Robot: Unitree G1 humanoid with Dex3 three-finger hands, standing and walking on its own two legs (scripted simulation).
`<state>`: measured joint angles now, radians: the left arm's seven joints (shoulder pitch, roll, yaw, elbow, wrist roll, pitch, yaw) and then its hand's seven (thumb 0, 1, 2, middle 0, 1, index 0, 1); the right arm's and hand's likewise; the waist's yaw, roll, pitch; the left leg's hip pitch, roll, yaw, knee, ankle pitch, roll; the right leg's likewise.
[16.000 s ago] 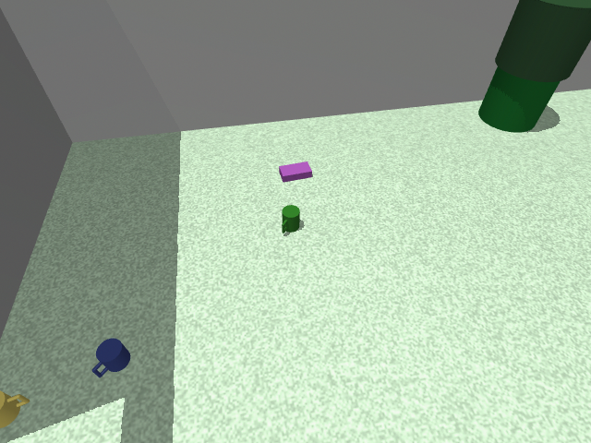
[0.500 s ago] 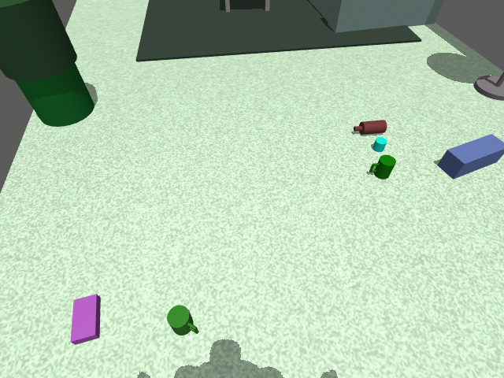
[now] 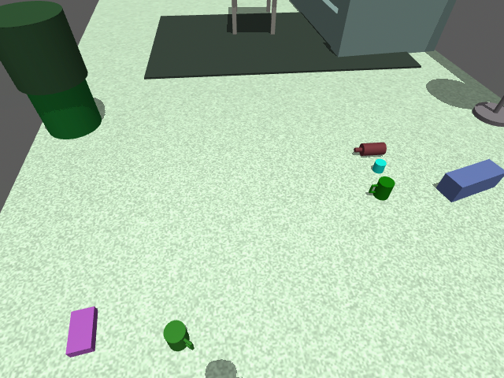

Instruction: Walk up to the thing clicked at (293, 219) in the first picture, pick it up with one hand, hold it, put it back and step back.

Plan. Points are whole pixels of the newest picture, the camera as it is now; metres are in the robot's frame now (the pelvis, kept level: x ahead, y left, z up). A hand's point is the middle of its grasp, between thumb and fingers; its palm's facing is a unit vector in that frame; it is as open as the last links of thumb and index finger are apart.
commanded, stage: stand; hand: left
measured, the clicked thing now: (180, 338) +0.43 +0.26 -0.73
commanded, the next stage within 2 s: walk up in 0.46 s
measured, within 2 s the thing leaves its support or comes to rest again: neither
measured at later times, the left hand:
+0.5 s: hand out of the picture +0.07 +0.25 -0.15, palm faces -0.02 -0.94 -0.35, open 7.4 cm
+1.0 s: hand out of the picture +0.03 +0.29 -0.19, palm faces -0.01 -0.93 -0.37, open 7.4 cm
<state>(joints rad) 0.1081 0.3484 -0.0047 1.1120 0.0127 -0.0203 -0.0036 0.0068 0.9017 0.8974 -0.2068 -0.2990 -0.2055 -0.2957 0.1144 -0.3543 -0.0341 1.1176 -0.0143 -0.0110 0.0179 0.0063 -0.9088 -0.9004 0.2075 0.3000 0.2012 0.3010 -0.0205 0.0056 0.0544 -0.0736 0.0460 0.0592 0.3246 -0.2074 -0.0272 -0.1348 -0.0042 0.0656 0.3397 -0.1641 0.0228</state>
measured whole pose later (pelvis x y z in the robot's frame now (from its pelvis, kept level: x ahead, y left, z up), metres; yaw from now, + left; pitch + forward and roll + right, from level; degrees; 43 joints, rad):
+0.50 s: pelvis -0.01 +0.00 +0.00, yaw +1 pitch -2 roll +0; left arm 0.11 0.35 0.01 1.11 0.00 -0.01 0.00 0.01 0.90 0.90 -0.21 -0.30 -0.21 -0.30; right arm 0.11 -0.35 -0.02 1.12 -0.01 0.00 0.02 0.01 -0.91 -0.90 0.21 0.30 0.20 0.30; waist -0.01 0.01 0.07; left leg -0.10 0.05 0.05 0.35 -0.21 -0.03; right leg -0.16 0.00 0.05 0.35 -0.16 0.02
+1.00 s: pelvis -0.13 +0.03 -0.04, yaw +2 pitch -1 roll +1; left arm -0.01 0.40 0.06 0.86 0.03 0.07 0.01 0.01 0.90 0.90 -0.21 -0.30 -0.21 -0.30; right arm 0.15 -0.38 -0.07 0.93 -0.03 0.04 0.00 0.00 -0.91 -0.90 0.21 0.30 0.20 0.30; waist -0.02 -0.07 0.21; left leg -0.24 -0.06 -0.02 0.71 -0.46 0.02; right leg -0.52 -0.06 0.09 0.68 -0.15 0.02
